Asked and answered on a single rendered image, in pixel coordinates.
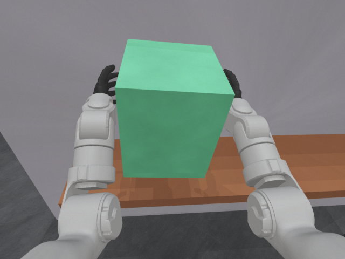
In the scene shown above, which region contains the table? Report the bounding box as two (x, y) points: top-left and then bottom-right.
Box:
(58, 134), (345, 237)

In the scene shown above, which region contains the robot left forearm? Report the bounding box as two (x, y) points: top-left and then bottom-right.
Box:
(58, 93), (116, 234)

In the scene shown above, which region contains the robot left upper arm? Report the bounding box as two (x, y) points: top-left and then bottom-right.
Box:
(21, 192), (122, 259)

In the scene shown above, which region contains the robot right forearm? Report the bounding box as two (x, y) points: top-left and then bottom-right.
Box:
(224, 98), (315, 223)

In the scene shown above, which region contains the right robot hand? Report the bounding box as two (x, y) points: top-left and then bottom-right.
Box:
(223, 69), (242, 98)

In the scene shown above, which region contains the carton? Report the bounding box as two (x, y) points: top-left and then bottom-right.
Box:
(115, 39), (235, 178)

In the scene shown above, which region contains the robot right upper arm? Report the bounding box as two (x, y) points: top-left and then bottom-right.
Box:
(247, 186), (345, 259)

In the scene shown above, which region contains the left robot hand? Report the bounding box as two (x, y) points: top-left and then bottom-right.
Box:
(93, 65), (119, 104)

